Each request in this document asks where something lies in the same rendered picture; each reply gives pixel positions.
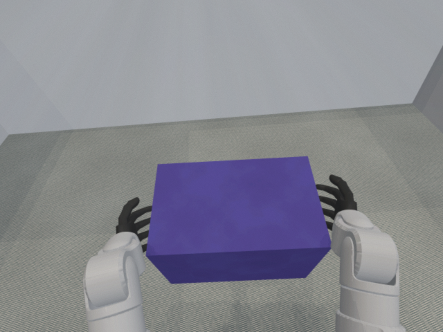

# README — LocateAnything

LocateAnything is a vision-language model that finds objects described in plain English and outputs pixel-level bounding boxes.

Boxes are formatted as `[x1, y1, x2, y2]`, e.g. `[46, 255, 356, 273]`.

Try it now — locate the robot left forearm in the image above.
[83, 232, 150, 332]

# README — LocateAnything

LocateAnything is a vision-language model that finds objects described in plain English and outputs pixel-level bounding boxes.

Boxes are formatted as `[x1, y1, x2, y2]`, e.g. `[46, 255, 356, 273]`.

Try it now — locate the robot right hand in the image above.
[316, 174, 357, 231]

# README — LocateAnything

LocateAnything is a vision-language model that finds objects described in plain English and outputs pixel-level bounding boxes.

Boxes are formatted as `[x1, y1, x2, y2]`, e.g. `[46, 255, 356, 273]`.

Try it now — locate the carton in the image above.
[146, 156, 331, 284]

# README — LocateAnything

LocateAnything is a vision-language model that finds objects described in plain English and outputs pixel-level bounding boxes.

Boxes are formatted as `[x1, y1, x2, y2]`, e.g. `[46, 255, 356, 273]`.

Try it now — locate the robot right forearm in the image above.
[330, 210, 406, 332]

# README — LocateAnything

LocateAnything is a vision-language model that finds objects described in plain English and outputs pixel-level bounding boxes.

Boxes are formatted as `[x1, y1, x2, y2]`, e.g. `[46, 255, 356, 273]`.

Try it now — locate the robot left hand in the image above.
[116, 197, 152, 252]

